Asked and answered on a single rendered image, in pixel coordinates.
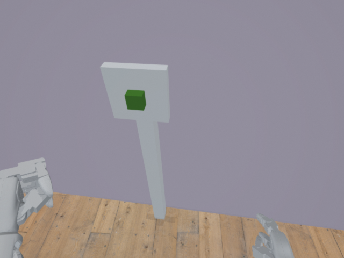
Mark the right robot hand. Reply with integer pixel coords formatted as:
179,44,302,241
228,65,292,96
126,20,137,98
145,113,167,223
252,213,294,258

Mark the left robot hand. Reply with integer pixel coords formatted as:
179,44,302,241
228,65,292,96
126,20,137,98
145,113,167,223
0,157,53,233

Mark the robot left forearm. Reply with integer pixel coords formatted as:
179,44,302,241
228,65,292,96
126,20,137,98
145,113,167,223
0,232,24,258

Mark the button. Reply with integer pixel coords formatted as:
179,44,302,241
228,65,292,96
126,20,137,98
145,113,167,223
125,90,146,111

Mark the panel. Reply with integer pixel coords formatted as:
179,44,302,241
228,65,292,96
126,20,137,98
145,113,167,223
100,62,170,219

